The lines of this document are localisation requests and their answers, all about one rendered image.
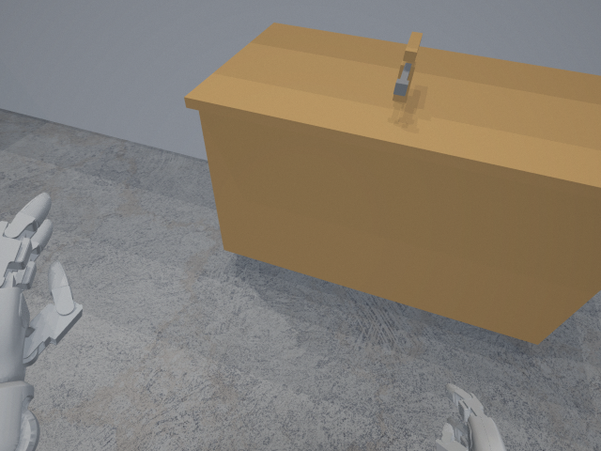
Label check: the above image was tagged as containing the right robot hand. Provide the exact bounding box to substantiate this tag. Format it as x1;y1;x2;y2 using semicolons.
436;383;506;451

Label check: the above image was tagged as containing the left robot hand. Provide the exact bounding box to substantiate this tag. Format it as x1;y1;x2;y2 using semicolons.
0;193;83;383

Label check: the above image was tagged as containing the tap lever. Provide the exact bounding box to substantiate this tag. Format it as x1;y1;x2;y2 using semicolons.
393;63;411;96

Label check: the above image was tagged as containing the counter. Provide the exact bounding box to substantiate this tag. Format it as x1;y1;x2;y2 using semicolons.
184;23;601;345

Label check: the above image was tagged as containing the left robot forearm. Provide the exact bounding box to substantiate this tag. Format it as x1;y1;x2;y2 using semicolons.
0;381;40;451

